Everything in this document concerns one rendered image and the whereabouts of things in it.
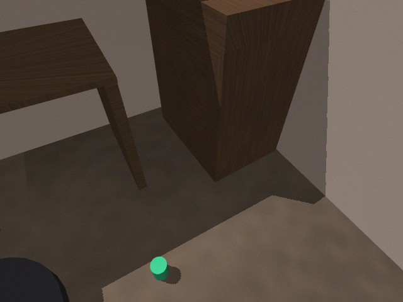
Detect desk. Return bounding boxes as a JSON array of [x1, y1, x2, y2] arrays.
[[0, 18, 147, 190]]

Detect can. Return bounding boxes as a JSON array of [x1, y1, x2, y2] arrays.
[[150, 257, 169, 281]]

